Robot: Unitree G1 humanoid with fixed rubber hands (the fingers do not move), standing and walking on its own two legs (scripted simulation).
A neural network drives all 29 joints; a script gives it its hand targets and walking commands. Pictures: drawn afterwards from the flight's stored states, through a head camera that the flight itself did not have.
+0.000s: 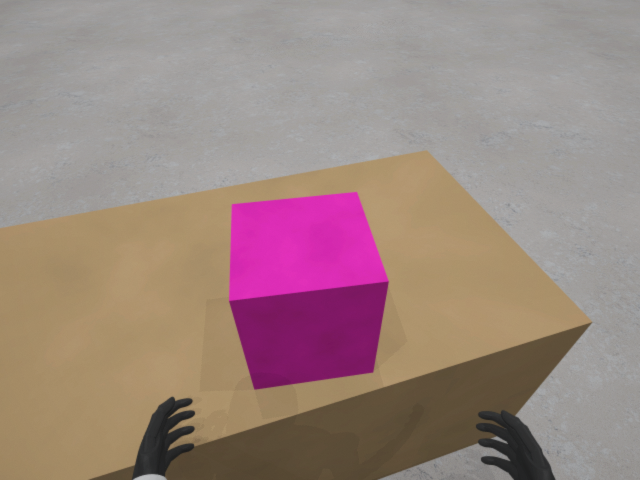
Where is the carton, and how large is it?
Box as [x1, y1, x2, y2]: [229, 192, 388, 389]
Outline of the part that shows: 356,192 232,204 229,302 254,389 372,372 388,280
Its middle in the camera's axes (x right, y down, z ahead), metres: -0.03 +0.08 +0.67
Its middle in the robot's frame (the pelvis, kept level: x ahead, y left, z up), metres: +0.44 +0.07 -0.05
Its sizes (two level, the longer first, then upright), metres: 0.210 0.200 0.250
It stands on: a pedestal, 0.60 m high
